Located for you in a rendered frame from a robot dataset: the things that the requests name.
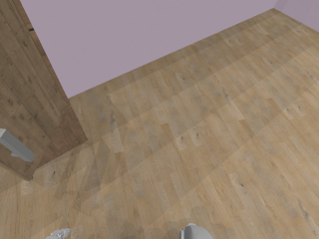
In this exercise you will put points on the robot left hand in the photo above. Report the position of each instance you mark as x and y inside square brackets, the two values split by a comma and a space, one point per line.
[59, 234]

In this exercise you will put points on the cupboard door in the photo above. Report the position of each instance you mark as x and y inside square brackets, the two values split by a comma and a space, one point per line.
[31, 106]

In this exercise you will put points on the handle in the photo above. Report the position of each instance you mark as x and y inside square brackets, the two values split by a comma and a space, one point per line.
[16, 146]

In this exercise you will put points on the robot right thigh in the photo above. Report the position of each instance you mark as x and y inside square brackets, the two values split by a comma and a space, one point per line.
[194, 232]

